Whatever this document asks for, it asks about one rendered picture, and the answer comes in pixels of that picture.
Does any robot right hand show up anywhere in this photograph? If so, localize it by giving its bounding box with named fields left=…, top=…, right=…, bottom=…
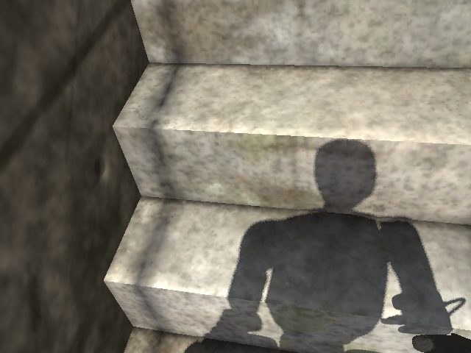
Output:
left=412, top=333, right=471, bottom=353

